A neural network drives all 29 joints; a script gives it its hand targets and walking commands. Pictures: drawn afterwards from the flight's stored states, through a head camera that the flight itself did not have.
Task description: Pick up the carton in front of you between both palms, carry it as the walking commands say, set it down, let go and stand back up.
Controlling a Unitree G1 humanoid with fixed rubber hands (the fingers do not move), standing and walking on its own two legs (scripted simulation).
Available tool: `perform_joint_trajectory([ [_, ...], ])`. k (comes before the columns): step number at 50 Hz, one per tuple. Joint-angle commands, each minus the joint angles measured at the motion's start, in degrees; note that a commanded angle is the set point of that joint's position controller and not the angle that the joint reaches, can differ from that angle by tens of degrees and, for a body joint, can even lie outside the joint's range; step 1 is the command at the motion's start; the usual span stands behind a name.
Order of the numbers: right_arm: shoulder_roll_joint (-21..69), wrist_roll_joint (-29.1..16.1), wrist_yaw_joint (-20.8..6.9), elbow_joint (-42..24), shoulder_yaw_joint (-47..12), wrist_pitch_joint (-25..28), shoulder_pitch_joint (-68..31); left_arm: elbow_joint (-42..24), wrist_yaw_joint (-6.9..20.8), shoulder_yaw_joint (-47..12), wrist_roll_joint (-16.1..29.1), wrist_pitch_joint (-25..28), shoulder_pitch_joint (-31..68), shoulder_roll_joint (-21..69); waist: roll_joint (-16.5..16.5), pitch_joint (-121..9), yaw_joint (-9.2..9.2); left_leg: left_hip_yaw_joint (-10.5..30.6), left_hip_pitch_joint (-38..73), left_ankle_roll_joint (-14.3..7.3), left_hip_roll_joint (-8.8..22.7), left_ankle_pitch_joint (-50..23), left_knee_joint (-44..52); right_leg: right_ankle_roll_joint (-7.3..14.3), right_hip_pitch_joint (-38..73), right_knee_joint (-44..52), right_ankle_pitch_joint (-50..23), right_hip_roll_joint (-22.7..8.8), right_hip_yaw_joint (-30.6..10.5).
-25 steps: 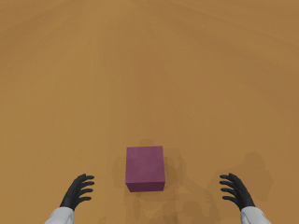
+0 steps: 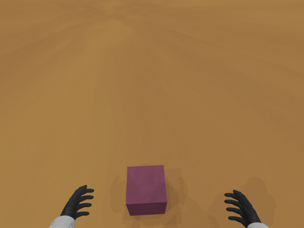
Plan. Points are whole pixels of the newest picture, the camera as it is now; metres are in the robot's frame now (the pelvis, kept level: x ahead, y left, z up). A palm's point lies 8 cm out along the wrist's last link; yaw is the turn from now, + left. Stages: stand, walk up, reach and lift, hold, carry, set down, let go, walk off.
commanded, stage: stand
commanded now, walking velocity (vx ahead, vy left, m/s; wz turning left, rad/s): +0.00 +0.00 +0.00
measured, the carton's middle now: (146, 191) +0.42 +0.06 -0.65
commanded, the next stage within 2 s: none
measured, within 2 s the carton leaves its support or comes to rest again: neither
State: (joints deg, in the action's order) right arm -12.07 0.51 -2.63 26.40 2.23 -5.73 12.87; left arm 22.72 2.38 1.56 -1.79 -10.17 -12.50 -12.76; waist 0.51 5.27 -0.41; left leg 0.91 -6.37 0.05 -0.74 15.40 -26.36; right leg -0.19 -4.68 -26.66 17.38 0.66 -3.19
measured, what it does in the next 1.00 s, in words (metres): stands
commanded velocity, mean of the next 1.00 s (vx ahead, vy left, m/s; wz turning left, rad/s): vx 0.00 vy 0.00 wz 0.00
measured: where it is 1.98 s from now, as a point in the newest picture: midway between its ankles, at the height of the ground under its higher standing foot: outside the picture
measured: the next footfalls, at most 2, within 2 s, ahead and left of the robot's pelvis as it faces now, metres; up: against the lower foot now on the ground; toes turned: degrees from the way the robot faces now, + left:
none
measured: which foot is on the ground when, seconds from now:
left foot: down 0.00-1.00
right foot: down 0.00-1.00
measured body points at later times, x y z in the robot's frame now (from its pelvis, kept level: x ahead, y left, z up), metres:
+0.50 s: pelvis +0.02 +0.01 +0.00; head +0.02 +0.02 +0.45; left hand +0.17 +0.30 -0.10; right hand +0.16 -0.29 -0.09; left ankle -0.01 +0.12 -0.74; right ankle -0.03 -0.12 -0.74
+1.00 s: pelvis +0.00 +0.01 +0.00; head +0.00 +0.02 +0.45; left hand +0.13 +0.31 -0.11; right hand +0.12 -0.30 -0.10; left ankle -0.01 +0.12 -0.74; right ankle -0.03 -0.12 -0.74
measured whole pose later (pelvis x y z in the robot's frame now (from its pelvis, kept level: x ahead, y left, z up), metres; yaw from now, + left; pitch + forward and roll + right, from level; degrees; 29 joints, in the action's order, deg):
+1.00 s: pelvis +0.00 +0.01 +0.00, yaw -1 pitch -2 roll +0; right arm -20.4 1.9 1.1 51.6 2.0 0.5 9.1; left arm 49.4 -1.1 0.9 -1.5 -0.1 -10.2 -21.5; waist 1.0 0.5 0.1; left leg -0.1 -8.2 -1.0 -1.1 14.7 -24.7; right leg -1.1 -6.3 -23.9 15.8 0.2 -4.2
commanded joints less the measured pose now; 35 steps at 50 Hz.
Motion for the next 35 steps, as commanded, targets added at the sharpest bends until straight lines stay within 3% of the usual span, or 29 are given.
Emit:
perform_joint_trajectory([
  [1, -11.79, 2.59, 3.25, 2.04, 2.96, 3.15, -2.78, 1.94, -3.28, 3.68, -0.19, 4.43, 2.0, -11.98, 2.43, -4.56, -0.42, 0.95, -3.21, 0.97, 3.03, -10.22, 0.96, -1.37, -7.44, 2.73, -7.24, -1.75, -0.1],
  [4, -11.91, 2.58, 3.55, 4.97, 2.76, 4.57, -4.35, 4.43, -2.84, 3.21, -0.62, 7.31, 2.39, -10.68, -0.32, -4.66, 0.04, 2.55, -6.1, 0.08, 3.81, -3.93, 2.05, -0.58, -8.25, 2.43, -3.54, -2.34, -1.28],
  [11, -13.93, 1.95, 3.39, 10.37, 2.67, 5.87, -4.61, 9.65, -2.93, 3.18, -0.3, 9.05, 2.76, -13.57, -0.88, -9.82, 0.32, 2.54, -2.26, -0.31, 4.54, -17.52, -0.55, -0.21, -5.97, 1.05, -14.98, -3.44, -1.94],
  [18, -15.49, 1.84, 4.08, 13.62, 2.51, 6.08, -4.95, 13.54, -3.63, 2.51, -0.23, 9.71, 2.7, -14.92, -1.58, -10.42, 0.59, 2.96, -0.07, -0.59, 5.28, -23.18, -0.44, -0.05, -4.81, 0.87, -19.73, -3.99, -1.92],
  [35, -16.74, 1.54, 4.22, 18.2, 2.1, 6.57, -5.13, 19.4, -3.78, 1.91, -0.05, 10.37, 3.75, -16.26, -0.61, -7.15, 0.57, 3.82, -0.88, -1.0, 5.47, -17.87, 2.78, 0.53, -4.27, 3.51, -15.76, -4.69, -3.33],
])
